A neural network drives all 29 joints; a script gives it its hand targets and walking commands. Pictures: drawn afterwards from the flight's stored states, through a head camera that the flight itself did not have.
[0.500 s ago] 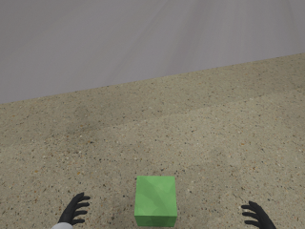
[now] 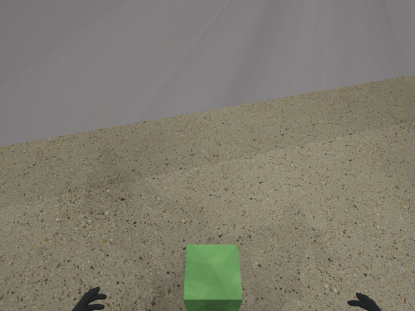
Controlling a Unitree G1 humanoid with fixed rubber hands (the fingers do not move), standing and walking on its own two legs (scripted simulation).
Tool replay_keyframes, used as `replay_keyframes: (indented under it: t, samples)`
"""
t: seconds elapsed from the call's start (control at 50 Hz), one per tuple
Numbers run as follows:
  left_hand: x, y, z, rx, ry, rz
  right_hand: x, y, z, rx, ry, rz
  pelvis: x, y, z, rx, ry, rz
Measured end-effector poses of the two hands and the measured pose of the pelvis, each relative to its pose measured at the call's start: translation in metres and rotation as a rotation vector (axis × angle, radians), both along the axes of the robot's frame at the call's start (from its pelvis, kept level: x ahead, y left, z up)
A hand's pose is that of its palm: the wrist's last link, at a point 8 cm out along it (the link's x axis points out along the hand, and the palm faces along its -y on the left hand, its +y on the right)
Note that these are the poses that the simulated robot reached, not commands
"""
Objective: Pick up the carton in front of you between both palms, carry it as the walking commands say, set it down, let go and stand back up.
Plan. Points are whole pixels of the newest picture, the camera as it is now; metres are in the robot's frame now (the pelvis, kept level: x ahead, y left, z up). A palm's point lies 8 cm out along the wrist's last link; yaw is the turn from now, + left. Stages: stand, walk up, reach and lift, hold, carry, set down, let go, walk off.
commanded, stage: stand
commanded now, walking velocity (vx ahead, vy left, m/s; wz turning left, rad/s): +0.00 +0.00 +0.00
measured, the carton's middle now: (212, 280) +0.37 +0.03 -0.65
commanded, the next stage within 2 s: none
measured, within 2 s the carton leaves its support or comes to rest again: neither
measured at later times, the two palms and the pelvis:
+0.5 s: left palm out of the picture +0.08 +0.30 -0.10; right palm out of the picture +0.08 -0.30 -0.09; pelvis -0.01 +0.00 +0.00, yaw +0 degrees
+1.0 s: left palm out of the picture +0.07 +0.30 -0.10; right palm out of the picture +0.07 -0.31 -0.09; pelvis -0.02 +0.00 +0.01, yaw +0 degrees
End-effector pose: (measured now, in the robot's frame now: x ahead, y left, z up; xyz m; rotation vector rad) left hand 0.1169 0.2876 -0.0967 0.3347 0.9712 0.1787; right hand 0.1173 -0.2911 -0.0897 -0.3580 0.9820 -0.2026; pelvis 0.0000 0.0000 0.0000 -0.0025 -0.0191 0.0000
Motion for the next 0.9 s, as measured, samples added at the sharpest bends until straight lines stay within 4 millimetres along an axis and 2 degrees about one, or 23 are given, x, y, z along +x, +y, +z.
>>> replay_keyframes:
  t: [0.5, 0.9]
  samples:
    - [-0.036, 0.012, -0.003, 0.022, 0.092, 0.021, -0.034, -0.014, -0.004, -0.012, 0.085, -0.026, -0.014, -0.001, 0.005, 0.002, -0.023, 0.000]
    - [-0.049, 0.016, -0.003, 0.032, 0.130, 0.029, -0.045, -0.020, -0.004, -0.016, 0.119, -0.027, -0.021, -0.003, 0.006, 0.001, -0.024, 0.003]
